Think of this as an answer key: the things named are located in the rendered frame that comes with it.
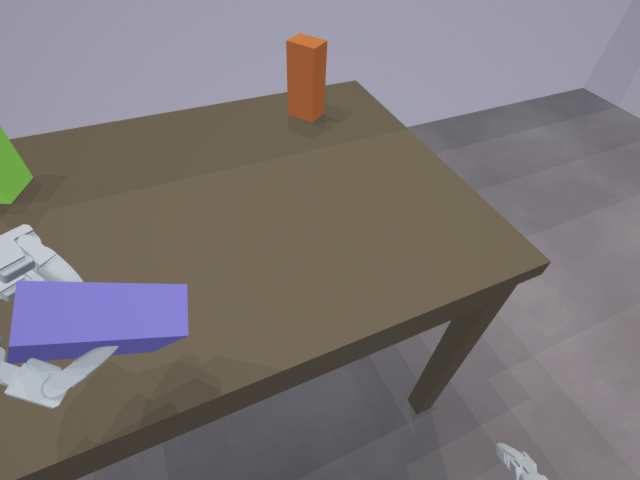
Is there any robot left hand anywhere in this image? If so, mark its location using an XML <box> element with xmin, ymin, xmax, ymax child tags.
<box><xmin>0</xmin><ymin>224</ymin><xmax>119</xmax><ymax>409</ymax></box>

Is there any robot right hand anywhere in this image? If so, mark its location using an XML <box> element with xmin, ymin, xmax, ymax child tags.
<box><xmin>495</xmin><ymin>443</ymin><xmax>548</xmax><ymax>480</ymax></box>

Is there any sponge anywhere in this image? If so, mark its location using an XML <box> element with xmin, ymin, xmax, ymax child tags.
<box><xmin>7</xmin><ymin>281</ymin><xmax>189</xmax><ymax>364</ymax></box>

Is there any table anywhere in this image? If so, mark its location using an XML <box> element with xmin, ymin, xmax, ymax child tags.
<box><xmin>0</xmin><ymin>80</ymin><xmax>551</xmax><ymax>480</ymax></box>

